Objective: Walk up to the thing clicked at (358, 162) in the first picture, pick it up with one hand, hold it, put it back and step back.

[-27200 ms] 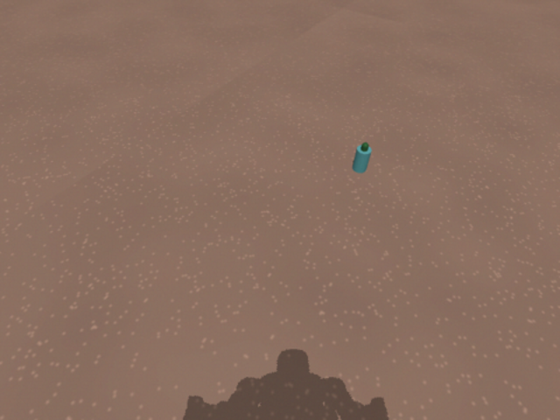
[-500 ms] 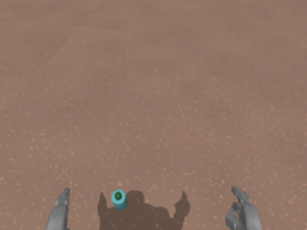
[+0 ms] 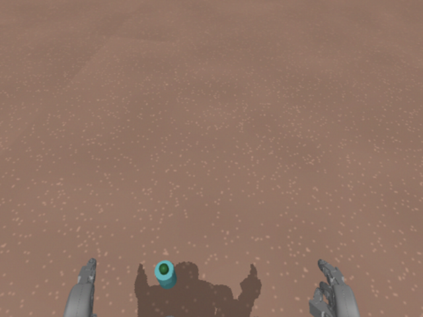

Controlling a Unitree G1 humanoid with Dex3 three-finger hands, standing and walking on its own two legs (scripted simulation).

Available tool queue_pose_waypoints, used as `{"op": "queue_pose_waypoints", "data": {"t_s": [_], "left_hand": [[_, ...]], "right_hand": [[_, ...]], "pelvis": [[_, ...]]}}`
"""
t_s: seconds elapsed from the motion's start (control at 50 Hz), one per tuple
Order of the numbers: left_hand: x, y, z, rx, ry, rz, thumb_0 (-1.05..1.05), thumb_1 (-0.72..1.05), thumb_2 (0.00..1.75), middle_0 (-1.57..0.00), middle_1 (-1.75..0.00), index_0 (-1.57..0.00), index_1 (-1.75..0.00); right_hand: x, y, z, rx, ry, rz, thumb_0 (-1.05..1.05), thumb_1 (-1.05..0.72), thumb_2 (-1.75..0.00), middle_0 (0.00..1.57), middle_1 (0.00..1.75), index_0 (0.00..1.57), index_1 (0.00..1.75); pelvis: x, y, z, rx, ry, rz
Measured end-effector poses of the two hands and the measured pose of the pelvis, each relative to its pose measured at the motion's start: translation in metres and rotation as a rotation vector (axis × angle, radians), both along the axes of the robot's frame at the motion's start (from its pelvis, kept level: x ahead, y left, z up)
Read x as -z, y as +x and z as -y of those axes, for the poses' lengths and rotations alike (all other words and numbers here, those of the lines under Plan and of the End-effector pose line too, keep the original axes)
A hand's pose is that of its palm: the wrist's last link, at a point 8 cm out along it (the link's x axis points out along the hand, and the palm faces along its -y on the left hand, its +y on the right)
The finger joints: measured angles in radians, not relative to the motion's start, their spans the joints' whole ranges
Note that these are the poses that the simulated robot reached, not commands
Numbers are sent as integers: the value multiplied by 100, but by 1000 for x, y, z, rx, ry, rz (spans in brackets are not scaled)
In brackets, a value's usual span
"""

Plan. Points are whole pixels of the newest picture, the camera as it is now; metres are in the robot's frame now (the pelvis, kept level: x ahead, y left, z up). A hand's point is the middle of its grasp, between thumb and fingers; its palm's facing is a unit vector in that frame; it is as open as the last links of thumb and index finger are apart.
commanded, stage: home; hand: left
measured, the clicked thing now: (165, 273) +0.39 +0.18 -0.64
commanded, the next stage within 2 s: stand in 0.16 s
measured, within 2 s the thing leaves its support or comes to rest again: neither
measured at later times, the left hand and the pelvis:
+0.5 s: hand (114, 309) +0.16 +0.18 -0.06, palm faces +0.11 -0.95 -0.28, open 14.4 cm; pelvis +0.00 +0.00 +0.00, yaw +0 degrees
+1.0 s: hand out of the picture +0.06 +0.26 -0.11, palm faces +0.01 -0.94 -0.35, open 7.5 cm; pelvis -0.01 +0.01 +0.04, yaw +1 degrees
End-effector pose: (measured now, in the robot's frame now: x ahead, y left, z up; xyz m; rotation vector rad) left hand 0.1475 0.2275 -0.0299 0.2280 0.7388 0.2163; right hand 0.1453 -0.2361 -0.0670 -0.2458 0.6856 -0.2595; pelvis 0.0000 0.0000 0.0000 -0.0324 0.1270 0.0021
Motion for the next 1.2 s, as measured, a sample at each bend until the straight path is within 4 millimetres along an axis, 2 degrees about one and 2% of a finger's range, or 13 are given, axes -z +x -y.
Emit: {"op": "queue_pose_waypoints", "data": {"t_s": [0.28,0.36,0.46,0.58,0.66,0.76,0.9,1.04,1.2], "left_hand": [[0,-2,-1,0,1,4,-1,-53,6,-6,-6,-5,-6],[0,-2,-2,0,2,6,-1,-47,11,-9,-11,-8,-10],[0,-3,-1,2,0,6,-1,-26,32,-15,-20,-14,-20],[0,-6,-2,2,-1,7,-1,13,64,-19,-27,-18,-27],[20,-8,-14,96,39,-30,-1,42,77,-20,-29,-19,-29],[39,-31,-41,79,46,-156,0,69,85,-21,-30,-20,-30],[47,-76,-69,4,57,-330,0,85,89,-21,-30,-20,-30],[47,-108,-77,-43,41,-447,0,89,90,-20,-30,-20,-30],[43,-124,-77,-58,27,-504,0,90,90,-21,-30,-20,-30]], "right_hand": [[-2,0,0,-1,-6,10,1,-90,-90,20,30,20,30],[-2,0,-1,-1,-5,11,1,-90,-90,20,30,20,30],[-2,-2,-1,-1,-5,12,1,-90,-90,20,30,20,30],[-2,-4,-1,-2,-7,9,1,-90,-90,20,30,20,30],[11,-11,5,-127,-42,-158,1,-90,-90,20,30,20,30],[15,-32,26,-108,-26,-298,1,-90,-90,21,30,21,30],[9,-66,42,-41,-31,-423,1,-91,-90,20,30,20,30],[6,-91,37,-12,-8,-513,1,-91,-90,20,30,20,30],[6,-100,27,-7,27,-546,1,-91,-90,20,30,20,30]], "pelvis": [[0,-1,-1,0,-1,5],[0,-2,-1,0,-1,7],[0,-3,-1,0,-1,8],[0,-5,-2,0,-1,9],[-5,-10,-1,-4,17,67],[-13,-12,-3,-6,30,108],[-28,-9,-8,-9,28,143],[-42,-10,-13,-10,28,174],[-51,-14,-15,-11,34,197]]}}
